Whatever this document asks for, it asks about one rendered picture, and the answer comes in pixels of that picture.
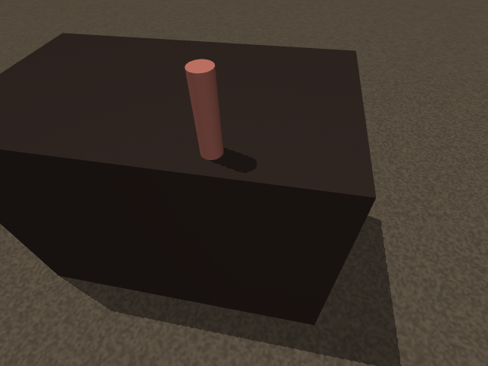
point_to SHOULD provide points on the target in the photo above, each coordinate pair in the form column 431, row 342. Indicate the can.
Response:
column 202, row 85

